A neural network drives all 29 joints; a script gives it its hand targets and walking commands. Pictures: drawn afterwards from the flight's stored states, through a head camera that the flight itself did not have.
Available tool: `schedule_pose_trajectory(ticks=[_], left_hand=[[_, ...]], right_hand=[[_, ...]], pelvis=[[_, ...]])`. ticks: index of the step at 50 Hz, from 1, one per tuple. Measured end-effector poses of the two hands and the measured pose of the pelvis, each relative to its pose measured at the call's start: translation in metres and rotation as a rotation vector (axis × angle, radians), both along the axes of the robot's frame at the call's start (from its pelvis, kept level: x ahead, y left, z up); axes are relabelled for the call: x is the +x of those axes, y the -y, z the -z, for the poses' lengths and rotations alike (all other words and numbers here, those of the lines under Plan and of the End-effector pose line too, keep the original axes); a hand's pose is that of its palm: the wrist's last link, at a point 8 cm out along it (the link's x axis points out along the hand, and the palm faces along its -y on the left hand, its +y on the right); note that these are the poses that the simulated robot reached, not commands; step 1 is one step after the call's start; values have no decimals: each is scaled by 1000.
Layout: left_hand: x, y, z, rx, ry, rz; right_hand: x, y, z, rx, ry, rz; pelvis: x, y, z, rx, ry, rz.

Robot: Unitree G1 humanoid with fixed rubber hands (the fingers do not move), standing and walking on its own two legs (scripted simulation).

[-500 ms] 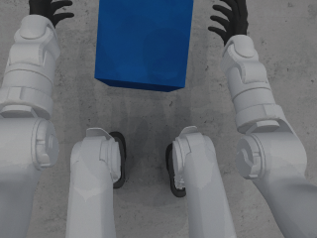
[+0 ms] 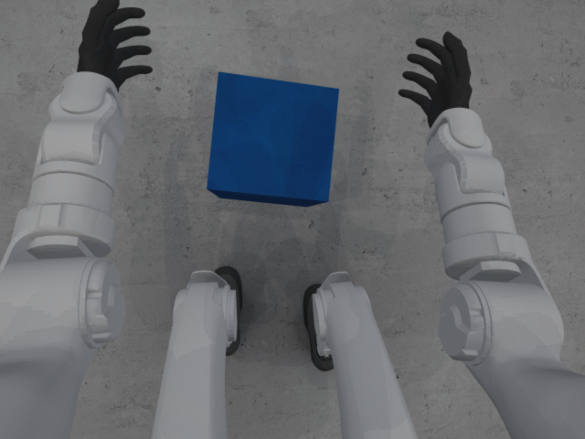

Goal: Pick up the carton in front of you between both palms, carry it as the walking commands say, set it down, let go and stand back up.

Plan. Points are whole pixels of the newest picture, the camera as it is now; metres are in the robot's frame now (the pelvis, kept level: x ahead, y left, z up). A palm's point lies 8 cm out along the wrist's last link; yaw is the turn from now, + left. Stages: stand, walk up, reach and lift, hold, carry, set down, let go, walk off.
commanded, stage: set down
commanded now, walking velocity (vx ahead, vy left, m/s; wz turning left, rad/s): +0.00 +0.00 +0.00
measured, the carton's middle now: (270, 151) +0.51 +0.01 -0.43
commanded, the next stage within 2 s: let go in 0.22 s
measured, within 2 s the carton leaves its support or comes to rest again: neither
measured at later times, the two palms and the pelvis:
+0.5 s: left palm (22, 103) +0.45 +0.22 +0.01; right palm (529, 127) +0.45 -0.20 +0.02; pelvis +0.04 +0.00 +0.13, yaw +2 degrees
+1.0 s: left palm out of the picture +0.30 +0.23 +0.13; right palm out of the picture +0.30 -0.23 +0.14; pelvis +0.10 -0.01 +0.22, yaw +3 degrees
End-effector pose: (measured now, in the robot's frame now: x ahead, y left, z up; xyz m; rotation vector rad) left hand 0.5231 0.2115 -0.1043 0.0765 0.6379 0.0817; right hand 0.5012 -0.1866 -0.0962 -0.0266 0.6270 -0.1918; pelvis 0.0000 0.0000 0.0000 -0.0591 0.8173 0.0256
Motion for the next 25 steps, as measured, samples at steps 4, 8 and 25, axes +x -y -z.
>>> schedule_pose_trajectory(ticks=[4, 8, 25], left_hand=[[0, 0, -26, -1, 0, 3], [-1, 0, -49, 1, 1, 6], [-70, -12, -114, 93, -92, -25]], right_hand=[[-1, 1, -25, 2, 2, -4], [-2, 2, -49, 0, 5, -10], [-54, 11, -115, -91, -115, -167]], pelvis=[[5, 0, -23, 1, 1, -2], [9, 0, -44, 3, 8, -5], [41, 2, -130, 27, 115, -17]])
